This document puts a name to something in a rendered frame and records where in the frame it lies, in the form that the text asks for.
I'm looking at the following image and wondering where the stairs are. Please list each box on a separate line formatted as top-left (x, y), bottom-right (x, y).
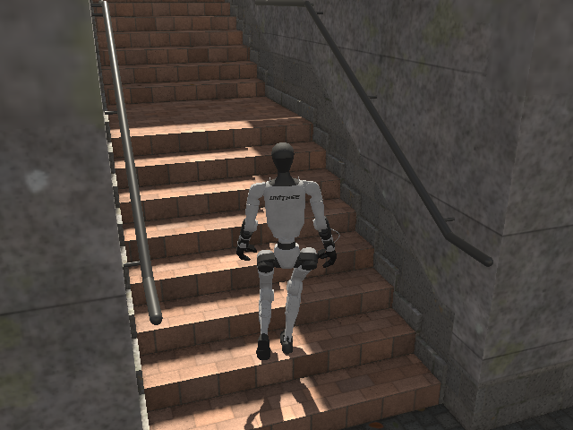
top-left (111, 124), bottom-right (441, 430)
top-left (92, 0), bottom-right (265, 105)

